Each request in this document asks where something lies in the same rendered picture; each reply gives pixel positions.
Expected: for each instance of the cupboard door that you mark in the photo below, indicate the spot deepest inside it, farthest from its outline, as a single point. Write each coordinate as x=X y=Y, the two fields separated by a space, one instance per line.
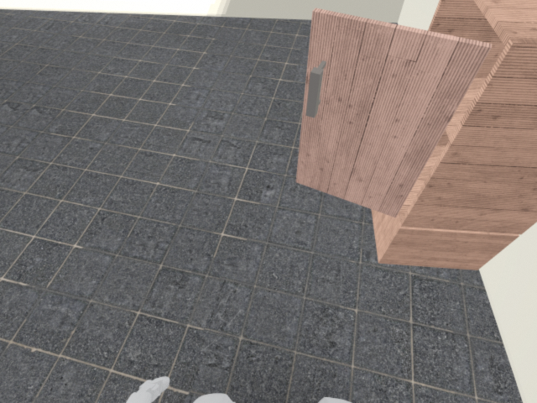
x=388 y=92

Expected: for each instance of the left robot hand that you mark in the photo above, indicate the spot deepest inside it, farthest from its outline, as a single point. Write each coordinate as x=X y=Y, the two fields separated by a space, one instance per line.
x=149 y=390

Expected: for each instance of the handle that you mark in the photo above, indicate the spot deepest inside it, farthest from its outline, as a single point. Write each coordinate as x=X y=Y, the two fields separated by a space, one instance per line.
x=315 y=90

